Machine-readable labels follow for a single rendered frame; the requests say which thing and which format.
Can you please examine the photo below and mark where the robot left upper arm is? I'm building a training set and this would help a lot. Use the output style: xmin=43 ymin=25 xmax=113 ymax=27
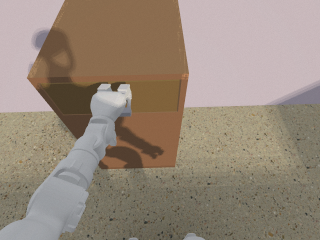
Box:
xmin=0 ymin=176 xmax=89 ymax=240

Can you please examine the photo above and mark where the left robot hand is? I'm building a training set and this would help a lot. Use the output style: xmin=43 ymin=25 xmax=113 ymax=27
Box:
xmin=90 ymin=83 xmax=132 ymax=146

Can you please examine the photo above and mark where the robot left forearm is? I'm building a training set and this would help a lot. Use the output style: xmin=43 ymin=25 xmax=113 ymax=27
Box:
xmin=26 ymin=115 xmax=115 ymax=217

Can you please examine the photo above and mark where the right robot shin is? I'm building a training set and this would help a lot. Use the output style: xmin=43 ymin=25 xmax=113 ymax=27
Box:
xmin=184 ymin=233 xmax=196 ymax=239

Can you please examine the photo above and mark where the cabinet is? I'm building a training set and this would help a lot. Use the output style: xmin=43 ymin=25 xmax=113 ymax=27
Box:
xmin=27 ymin=0 xmax=189 ymax=170

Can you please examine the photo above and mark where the handle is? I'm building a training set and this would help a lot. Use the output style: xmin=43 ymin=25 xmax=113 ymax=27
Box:
xmin=119 ymin=100 xmax=132 ymax=117

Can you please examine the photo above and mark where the drawer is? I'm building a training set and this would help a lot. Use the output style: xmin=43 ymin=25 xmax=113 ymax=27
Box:
xmin=41 ymin=79 xmax=180 ymax=115

